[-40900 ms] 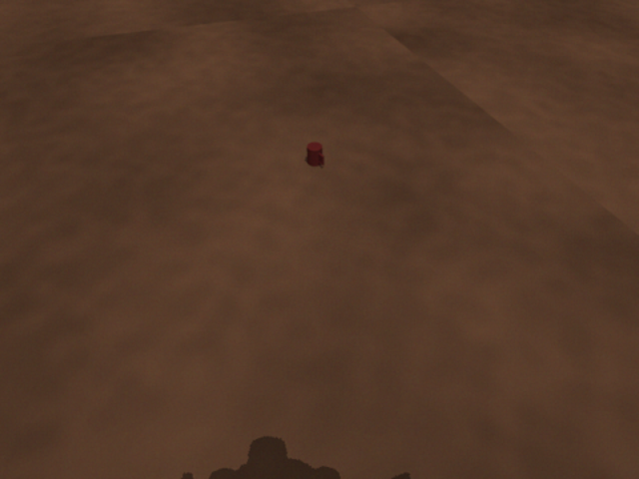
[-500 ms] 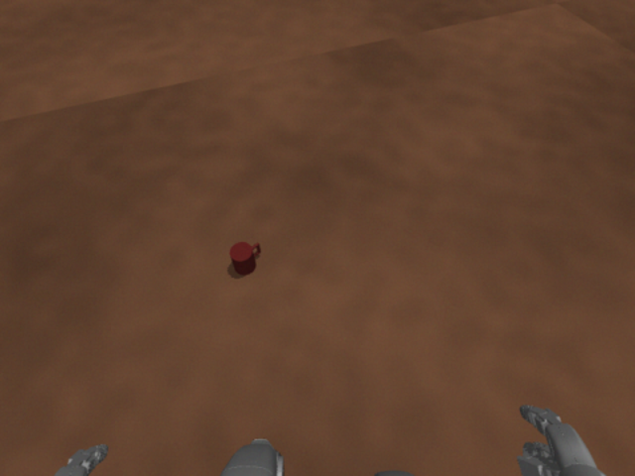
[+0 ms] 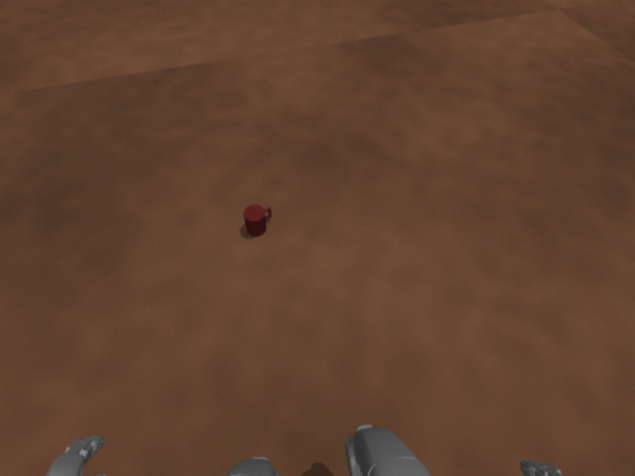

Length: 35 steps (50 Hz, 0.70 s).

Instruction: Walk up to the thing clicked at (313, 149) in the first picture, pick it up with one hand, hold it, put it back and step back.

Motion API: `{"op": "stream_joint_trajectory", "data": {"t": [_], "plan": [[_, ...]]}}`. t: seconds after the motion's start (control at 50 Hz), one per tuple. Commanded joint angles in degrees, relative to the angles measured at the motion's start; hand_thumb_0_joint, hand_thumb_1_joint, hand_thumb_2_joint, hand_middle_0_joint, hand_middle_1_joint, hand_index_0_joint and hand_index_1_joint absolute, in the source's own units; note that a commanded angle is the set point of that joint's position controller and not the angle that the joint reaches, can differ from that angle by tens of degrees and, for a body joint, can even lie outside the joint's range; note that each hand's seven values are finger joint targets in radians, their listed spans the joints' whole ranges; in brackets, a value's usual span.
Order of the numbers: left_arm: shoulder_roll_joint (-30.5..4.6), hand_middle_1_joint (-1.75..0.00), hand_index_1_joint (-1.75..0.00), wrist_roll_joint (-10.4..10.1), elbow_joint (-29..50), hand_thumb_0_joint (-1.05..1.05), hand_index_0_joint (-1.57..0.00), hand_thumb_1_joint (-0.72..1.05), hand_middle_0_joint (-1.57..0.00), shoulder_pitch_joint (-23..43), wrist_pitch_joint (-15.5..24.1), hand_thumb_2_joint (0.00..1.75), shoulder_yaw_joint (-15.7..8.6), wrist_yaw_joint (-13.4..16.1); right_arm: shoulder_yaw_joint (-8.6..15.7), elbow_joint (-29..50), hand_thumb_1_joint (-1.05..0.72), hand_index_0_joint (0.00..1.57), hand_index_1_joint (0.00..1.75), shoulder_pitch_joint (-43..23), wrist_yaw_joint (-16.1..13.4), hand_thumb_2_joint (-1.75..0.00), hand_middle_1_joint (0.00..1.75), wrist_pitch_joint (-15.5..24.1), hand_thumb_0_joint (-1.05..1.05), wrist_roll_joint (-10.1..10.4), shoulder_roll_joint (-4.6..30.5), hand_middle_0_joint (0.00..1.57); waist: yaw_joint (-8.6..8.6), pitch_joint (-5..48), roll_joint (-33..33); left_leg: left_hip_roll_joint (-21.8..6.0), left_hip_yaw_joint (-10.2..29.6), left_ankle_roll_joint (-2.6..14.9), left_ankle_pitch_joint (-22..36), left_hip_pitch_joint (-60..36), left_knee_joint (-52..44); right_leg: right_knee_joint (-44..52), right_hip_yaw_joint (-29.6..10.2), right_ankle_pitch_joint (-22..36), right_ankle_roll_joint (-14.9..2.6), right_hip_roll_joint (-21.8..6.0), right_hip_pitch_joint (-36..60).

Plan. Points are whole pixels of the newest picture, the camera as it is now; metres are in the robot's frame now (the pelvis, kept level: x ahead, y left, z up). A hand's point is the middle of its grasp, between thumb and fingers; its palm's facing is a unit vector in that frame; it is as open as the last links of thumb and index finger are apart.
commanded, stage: step back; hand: left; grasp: from above
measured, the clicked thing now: (259, 218) +1.00 +0.19 -0.71
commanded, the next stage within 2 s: stand in 1.30 s
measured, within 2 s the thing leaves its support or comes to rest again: neither
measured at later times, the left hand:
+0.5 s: hand out of the picture -0.04 +0.27 -0.14, palm faces -0.01 -0.92 -0.40, open 7.4 cm
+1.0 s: hand out of the picture +0.00 +0.24 -0.13, palm faces +0.00 -0.92 -0.39, open 7.4 cm
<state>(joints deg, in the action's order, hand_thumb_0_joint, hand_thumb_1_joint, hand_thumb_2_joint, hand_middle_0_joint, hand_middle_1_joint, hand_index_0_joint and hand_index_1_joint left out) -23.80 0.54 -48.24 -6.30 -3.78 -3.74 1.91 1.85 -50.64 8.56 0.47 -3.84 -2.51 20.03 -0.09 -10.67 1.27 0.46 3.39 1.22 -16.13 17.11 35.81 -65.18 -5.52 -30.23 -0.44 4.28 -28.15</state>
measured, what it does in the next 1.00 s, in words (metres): steps on the spot: right foot, then left foot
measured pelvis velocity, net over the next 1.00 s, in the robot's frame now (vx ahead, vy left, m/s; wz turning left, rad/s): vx -0.07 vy -0.02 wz -0.02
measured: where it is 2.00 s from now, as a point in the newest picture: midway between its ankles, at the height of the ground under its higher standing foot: outside the picture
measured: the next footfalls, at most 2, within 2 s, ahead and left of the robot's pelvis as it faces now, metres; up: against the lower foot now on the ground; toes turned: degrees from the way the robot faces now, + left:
right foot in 0.20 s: -0.09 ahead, -0.12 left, +0.00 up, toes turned -2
left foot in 0.50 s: -0.03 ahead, +0.12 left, +0.00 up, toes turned -3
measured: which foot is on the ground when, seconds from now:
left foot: down 0.00-0.24, up 0.26-0.48, down 0.50-0.82, up 0.84-1.00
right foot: up 0.00-0.18, down 0.20-0.54, up 0.56-0.78, down 0.80-1.00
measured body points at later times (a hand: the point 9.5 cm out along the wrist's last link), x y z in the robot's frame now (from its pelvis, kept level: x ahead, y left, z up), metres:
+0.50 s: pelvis -0.10 +0.00 +0.00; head -0.09 -0.01 +0.45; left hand -0.04 +0.32 -0.11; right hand -0.06 -0.32 -0.13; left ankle -0.08 +0.12 -0.73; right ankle -0.13 -0.12 -0.73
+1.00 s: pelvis -0.07 -0.02 +0.01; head -0.06 -0.04 +0.46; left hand +0.00 +0.29 -0.11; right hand -0.01 -0.34 -0.13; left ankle -0.06 +0.12 -0.70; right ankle -0.07 -0.13 -0.73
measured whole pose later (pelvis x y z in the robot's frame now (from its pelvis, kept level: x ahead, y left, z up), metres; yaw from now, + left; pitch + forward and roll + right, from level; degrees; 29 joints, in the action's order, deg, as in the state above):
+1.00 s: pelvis -0.07 -0.02 +0.01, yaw -1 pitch -2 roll +0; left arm -19.8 2.4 -57.3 -11.0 2.3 -3.2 -0.7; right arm 2.8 -58.0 12.2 0.4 -0.7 -1.3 22.2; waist 1.8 -2.8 -2.3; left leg 0.5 4.5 -0.1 -25.7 19.8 45.7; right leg -30.5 3.0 -16.6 -1.1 -0.7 -12.0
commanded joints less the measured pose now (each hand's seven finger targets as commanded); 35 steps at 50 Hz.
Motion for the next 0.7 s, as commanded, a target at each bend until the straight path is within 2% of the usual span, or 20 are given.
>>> {"op": "stream_joint_trajectory", "data": {"t": [0.0, 0.1, 0.12, 0.16, 0.18, 0.2, 0.22, 0.24, 0.26, 0.3, 0.34, 0.4, 0.46, 0.48, 0.5, 0.52, 0.54, 0.56, 0.6, 0.68], "plan": [[-10.15, -0.3, -0.3, -0.6, 2.49, 0.0, -0.2, 0.9, -0.2, -5.21, 1.37, 0.9, -3.52, 0.28, 3.93, 6.17, -0.9, 0.2, 0.3, -5.61, -1.38, -0.9, 0.3, 2.07, 0.0, 0.15, 14.95, 0.2, 2.2, 9.8, -10.57, -11.84, 9.01, 10.37, 19.12, -1.02, -12.55, -4.8, -0.98, 1.27, 0.34, 0.28, 3.49], [-9.26, -0.3, -0.3, 0.46, 1.59, 0.0, -0.2, 0.9, -0.2, -4.22, 3.87, 0.9, -2.55, -0.51, 4.53, 4.43, -0.9, 0.2, 0.3, -0.55, -0.91, -0.9, 0.3, 2.04, 0.0, 0.2, 15.45, 0.2, -2.28, 15.1, -11.41, -12.28, 11.23, 11.04, -1.43, -13.42, -12.24, 25.95, 3.28, -0.51, 1.51, -3.23, 7.05], [-9.03, -0.3, -0.3, 0.61, 0.31, 0.0, -0.2, 0.9, -0.2, -5.86, 4.25, 0.9, -2.6, -0.52, 4.63, 4.13, -0.9, 0.2, 0.3, -1.04, -0.81, -0.9, 0.3, 1.77, 0.0, 0.18, 16.17, 0.2, -1.45, 15.37, -12.63, -12.93, 11.49, 10.83, -4.1, -11.73, -12.29, 32.02, 3.74, -0.57, 0.76, -3.36, 10.64], [-8.05, -0.3, -0.3, 1.21, -3.88, 0.0, -0.2, 0.9, -0.2, -11.78, 5.14, 0.9, -2.68, -0.52, 4.63, 3.77, -0.9, 0.2, 0.3, -2.78, -0.55, -0.9, 0.3, 1.04, 0.0, 0.62, 16.37, 0.2, 2.2, 15.61, -10.94, -11.17, 7.23, 8.02, -0.97, -7.08, -6.49, 50.08, 5.81, 10.25, -1.4, -2.4, 20.02], [-11.29, -0.3, -0.3, 2.08, -4.97, 0.0, -0.2, 0.9, -0.2, -11.91, 5.57, 0.9, -3.76, -0.33, 3.75, 3.82, -0.9, 0.2, 0.3, -1.98, -0.56, -0.9, 0.3, 1.14, 0.0, 0.86, 13.02, 0.2, 1.8, 14.82, -4.71, -7.95, 5.26, 4.95, -2.09, 1.9, 0.35, 48.94, -3.01, 11.22, -2.57, -6.1, 25.6], [-14.72, -0.3, -0.3, 2.52, -3.9, 0.0, -0.2, 0.9, -0.2, -10.38, 5.87, 0.9, -4.68, -0.28, 2.54, 4.76, -0.9, 0.2, 0.3, -1.13, -0.55, -0.9, 0.3, 1.7, 0.0, 1.2, 9.73, 0.2, 1.26, 12.55, 7.27, -0.7, 1.44, 1.01, -10.12, 14.5, 7.86, 48.64, -18.3, 9.37, -4.74, -15.49, 27.51], [-19.1, -0.3, -0.3, 2.72, -1.26, 0.0, -0.2, 0.9, -0.2, -4.77, 5.49, 0.9, -5.45, -0.4, 3.23, 5.26, -0.9, 0.2, 0.3, -5.42, -1.29, -0.9, 0.3, 1.91, 0.0, 1.17, 11.93, 0.2, 3.68, 8.94, 8.71, -0.23, 4.37, -1.52, -16.13, 10.75, 10.83, 51.4, -26.22, -3.93, -12.9, -25.88, 10.45], [-19.16, -0.3, -0.3, 2.44, -0.29, 0.0, -0.2, 0.9, -0.2, -0.17, 5.33, 0.9, -5.09, -0.64, 4.49, 3.61, -0.9, 0.2, 0.3, -5.35, -1.28, -0.9, 0.3, 2.1, 0.0, 1.0, 15.05, 0.2, 2.32, 3.13, 8.71, -1.96, 6.04, -2.05, -14.23, 4.05, 15.99, 53.61, -27.72, -12.62, -14.34, -27.52, -2.11], [-15.61, -0.3, -0.3, 2.3, 0.57, 0.0, -0.2, 0.9, -0.2, 2.66, 5.66, 0.9, -4.35, -0.77, 4.66, 2.53, -0.9, 0.2, 0.3, -4.51, -0.73, -0.9, 0.3, 2.3, 0.0, 1.48, 15.48, 0.2, 0.5, 0.71, 5.02, -1.3, 6.19, -1.83, -11.2, 2.86, 16.11, 52.56, -20.41, -8.67, -12.08, -23.49, -2.02], [-11.21, -0.3, -0.3, 1.9, -0.53, 0.0, -0.2, 0.9, -0.2, 1.27, 6.19, 0.9, -3.51, -0.49, 3.47, 0.86, -0.9, 0.2, 0.3, -2.27, -0.51, -0.9, 0.3, 3.03, 0.0, 1.87, 12.32, 0.2, -0.37, 2.12, 4.36, 2.78, 4.43, -1.58, -6.09, 9.18, 14.7, 47.42, -7.67, 16.0, -7.8, -15.37, 12.08], [-11.51, -0.3, -0.3, 1.85, -1.94, 0.0, -0.2, 0.9, -0.2, -4.28, 6.62, 0.9, -3.67, -0.77, 2.83, 1.08, -0.9, 0.2, 0.3, -2.98, -0.58, -0.9, 0.3, 3.76, 0.0, 1.4, 11.44, 0.2, 2.38, 6.11, 6.46, 1.81, 3.08, -1.93, -6.47, 8.64, 10.98, 44.99, -7.32, 22.73, -7.29, -15.27, 17.95], [-12.83, -0.3, -0.3, 1.95, -1.84, 0.0, -0.2, 0.9, -0.2, -5.07, 6.02, 0.9, -4.28, -1.17, 2.78, 0.83, -0.9, 0.2, 0.3, -3.2, -0.3, -0.9, 0.3, 4.86, 0.0, 0.93, 11.13, 0.2, 3.51, 7.1, 9.95, 0.62, -1.79, -2.25, -9.03, 7.61, 0.49, 44.1, -7.08, 20.11, -8.26, -16.51, 23.41], [-12.21, -0.3, -0.3, 1.56, -0.97, 0.0, -0.2, 0.9, -0.2, -2.49, 4.89, 0.9, -3.28, -1.72, 3.84, -2.25, -0.9, 0.2, 0.3, 2.31, -0.44, -0.9, 0.3, 5.8, 0.0, 0.94, 11.21, 0.2, 0.39, 9.57, 6.9, 2.11, -4.18, -1.23, -1.59, -7.14, -13.7, 38.35, -4.2, 17.51, -7.1, -15.74, 16.55], [-10.02, -0.3, -0.3, 1.58, -0.94, 0.0, -0.2, 0.9, -0.2, -3.63, 4.73, 0.9, -2.34, -1.84, 4.55, -2.89, -0.9, 0.2, 0.3, 3.65, -0.65, -0.9, 0.3, 6.17, 0.0, 0.74, 12.22, 0.2, 0.08, 10.28, 3.44, 0.45, -0.05, -0.41, 0.64, -14.1, -14.88, 33.98, -2.09, 16.63, -5.32, -13.65, 11.08], [-7.12, -0.3, -0.3, 1.24, -0.87, 0.0, -0.2, 0.9, -0.2, -4.58, 4.6, 0.9, -1.42, -2.03, 5.42, -3.23, -0.9, 0.2, 0.3, 5.57, -0.86, -0.9, 0.3, 6.5, 0.0, 0.07, 14.95, 0.2, -0.81, 11.91, -5.02, -8.01, 12.4, 2.18, -5.96, -19.13, -18.71, 25.19, 1.28, 9.93, -3.47, -9.33, 3.44], [-6.38, -0.3, -0.3, 0.18, -0.74, 0.0, -0.2, 0.9, -0.2, -2.49, 4.43, 0.9, -1.12, -1.93, 5.91, -2.77, -0.9, 0.2, 0.3, 5.42, -0.85, -0.9, 0.3, 6.72, 0.0, 0.05, 19.16, 0.2, -1.35, 10.76, -11.97, -17.63, 28.56, 8.35, -22.19, -16.5, -23.8, 18.5, 7.43, -0.8, -1.69, -3.56, -3.62], [-11.53, -0.3, -0.3, 0.84, -1.67, 0.0, -0.2, 0.9, -0.2, -0.7, 4.34, 0.9, -2.77, -1.65, 6.67, -2.63, -0.9, 0.2, 0.3, 5.54, -0.6, -0.9, 0.3, 6.63, 0.0, 0.24, 21.2, 0.2, -2.5, 7.6, -8.48, -20.27, 31.18, 12.37, -30.93, -7.3, -26.04, 12.67, 2.03, -3.49, -1.94, -6.17, -0.47], [-12.47, -0.3, -0.3, 0.69, -1.86, 0.0, -0.2, 0.9, -0.2, -2.04, 4.53, 0.9, -3.02, -1.96, 6.49, -2.05, -0.9, 0.2, 0.3, 3.74, -0.58, -0.9, 0.3, 6.48, 0.0, 0.19, 20.3, 0.2, -1.21, 5.08, -8.08, -20.06, 28.84, 13.26, -30.89, -3.59, -26.26, 11.05, 1.32, -2.81, -1.88, -6.85, 0.94], [-10.38, -0.3, -0.3, 0.63, -2.94, 0.0, -0.2, 0.9, -0.2, -4.72, 5.02, 0.9, -2.81, -2.49, 5.21, -1.17, -0.9, 0.2, 0.3, 1.23, -0.45, -0.9, 0.3, 6.84, 0.0, 0.02, 16.47, 0.2, 0.63, 5.19, -9.03, -15.0, 20.27, 10.05, -22.97, -4.94, -24.73, 14.62, 1.75, 0.87, -1.82, -7.68, 1.07], [-9.27, -0.3, -0.3, 0.86, -4.01, 0.0, -0.2, 0.9, -0.2, -4.24, 5.23, 0.9, -2.84, -3.14, 5.38, -1.23, -0.9, 0.2, 0.3, 1.87, -0.18, -0.9, 0.3, 6.65, 0.0, -0.03, 15.89, 0.2, -1.03, 7.21, -11.94, -11.86, 13.79, 8.69, -15.33, -3.87, -22.27, 22.99, 5.9, 3.84, -0.38, -6.16, 6.1]]}}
